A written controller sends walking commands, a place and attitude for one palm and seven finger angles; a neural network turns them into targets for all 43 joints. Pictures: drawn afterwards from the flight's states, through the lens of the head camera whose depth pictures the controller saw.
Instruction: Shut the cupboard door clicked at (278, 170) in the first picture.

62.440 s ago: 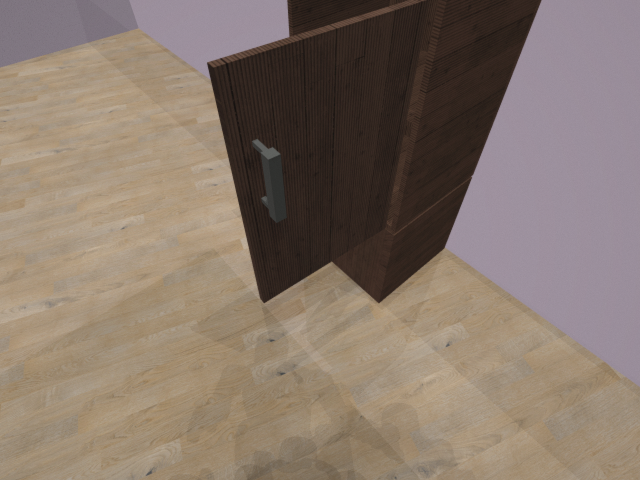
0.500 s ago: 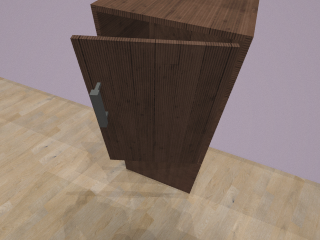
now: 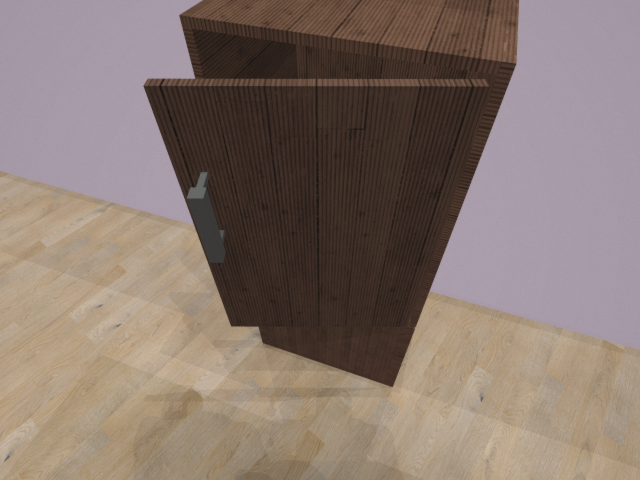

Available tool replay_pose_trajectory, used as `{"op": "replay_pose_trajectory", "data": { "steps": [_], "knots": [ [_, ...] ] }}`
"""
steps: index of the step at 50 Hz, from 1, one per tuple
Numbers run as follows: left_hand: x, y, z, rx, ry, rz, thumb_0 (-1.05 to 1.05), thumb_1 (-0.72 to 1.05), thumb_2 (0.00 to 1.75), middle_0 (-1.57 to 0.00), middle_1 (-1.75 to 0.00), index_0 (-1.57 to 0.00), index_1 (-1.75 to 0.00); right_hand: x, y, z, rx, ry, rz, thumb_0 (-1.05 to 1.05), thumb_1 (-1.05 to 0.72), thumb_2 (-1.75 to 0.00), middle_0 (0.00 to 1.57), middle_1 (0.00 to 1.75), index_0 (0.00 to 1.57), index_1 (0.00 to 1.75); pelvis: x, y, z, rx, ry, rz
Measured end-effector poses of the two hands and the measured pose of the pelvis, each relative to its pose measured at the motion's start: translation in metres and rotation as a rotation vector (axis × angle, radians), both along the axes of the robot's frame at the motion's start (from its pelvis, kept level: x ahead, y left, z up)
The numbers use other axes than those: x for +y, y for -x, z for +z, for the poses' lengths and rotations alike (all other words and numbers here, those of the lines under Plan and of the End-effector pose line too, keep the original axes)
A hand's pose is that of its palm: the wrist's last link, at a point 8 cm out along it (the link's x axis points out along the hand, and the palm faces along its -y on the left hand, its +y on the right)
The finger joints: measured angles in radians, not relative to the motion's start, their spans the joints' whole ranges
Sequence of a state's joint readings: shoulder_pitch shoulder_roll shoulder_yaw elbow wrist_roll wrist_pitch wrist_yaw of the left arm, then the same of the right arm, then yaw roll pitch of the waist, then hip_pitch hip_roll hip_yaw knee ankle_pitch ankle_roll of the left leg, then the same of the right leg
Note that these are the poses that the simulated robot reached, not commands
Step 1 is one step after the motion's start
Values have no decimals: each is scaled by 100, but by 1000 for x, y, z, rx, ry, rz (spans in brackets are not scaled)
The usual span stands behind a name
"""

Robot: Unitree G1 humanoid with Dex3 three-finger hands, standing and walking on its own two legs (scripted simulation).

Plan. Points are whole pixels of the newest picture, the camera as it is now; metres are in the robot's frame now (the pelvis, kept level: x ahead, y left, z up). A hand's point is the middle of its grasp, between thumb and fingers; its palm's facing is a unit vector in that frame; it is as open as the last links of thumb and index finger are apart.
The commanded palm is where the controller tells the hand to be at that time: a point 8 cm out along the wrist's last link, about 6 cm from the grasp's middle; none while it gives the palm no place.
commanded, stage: raise the hand and make a fist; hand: left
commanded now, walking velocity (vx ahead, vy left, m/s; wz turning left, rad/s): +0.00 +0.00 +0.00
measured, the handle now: (210, 218) +0.46 +0.20 +0.05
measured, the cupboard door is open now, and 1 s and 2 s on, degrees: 19 19 19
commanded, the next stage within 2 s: none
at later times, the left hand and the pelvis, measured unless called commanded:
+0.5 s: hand out of the picture +0.12 +0.16 -0.06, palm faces +0.09 -1.00 +0.00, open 6.3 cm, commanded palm +0.10 +0.23 -0.04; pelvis -0.05 -0.04 -0.07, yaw +2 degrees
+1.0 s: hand (144, 455) +0.15 +0.21 +0.00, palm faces +0.16 -0.99 -0.06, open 3.9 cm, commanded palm +0.12 +0.24 +0.00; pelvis -0.05 -0.01 -0.07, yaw +2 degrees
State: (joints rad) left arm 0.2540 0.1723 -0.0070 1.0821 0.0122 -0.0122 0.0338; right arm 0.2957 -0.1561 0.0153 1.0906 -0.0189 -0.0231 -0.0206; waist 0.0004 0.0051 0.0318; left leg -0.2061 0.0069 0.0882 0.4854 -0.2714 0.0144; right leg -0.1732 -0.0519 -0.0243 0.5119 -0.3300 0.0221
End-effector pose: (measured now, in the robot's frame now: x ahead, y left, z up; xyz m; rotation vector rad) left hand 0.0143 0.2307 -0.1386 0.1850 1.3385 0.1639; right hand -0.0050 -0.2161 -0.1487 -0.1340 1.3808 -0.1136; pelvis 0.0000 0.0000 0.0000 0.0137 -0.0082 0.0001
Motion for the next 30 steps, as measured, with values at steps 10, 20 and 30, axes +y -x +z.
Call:
{"op": "replay_pose_trajectory", "data": {
  "steps": [10, 20, 30],
  "knots": [
    [8, -67, 54, -475, -51, 88, 1, 91, 90, -21, -31, -21, -30, -23, -32, 14, -253, 84, 10, 2, -92, -90, 20, 30, 20, 30, -7, 1, -6, 11, -5, 7],
    [-22, -137, 136, -1338, 108, -83, 0, 91, 90, -31, -43, -31, -42, -63, -147, 50, -807, 115, 107, 2, -91, -90, 20, 30, 20, 30, -28, 34, -42, 150, -12, 25],
    [4, -44, 90, -1305, 24, -41, 1, 90, 90, -49, -62, -49, -61, -50, -190, 33, -950, 126, 280, 1, -91, -90, 20, 30, 20, 30, -41, 60, -93, 199, 43, 64]
  ]
}}
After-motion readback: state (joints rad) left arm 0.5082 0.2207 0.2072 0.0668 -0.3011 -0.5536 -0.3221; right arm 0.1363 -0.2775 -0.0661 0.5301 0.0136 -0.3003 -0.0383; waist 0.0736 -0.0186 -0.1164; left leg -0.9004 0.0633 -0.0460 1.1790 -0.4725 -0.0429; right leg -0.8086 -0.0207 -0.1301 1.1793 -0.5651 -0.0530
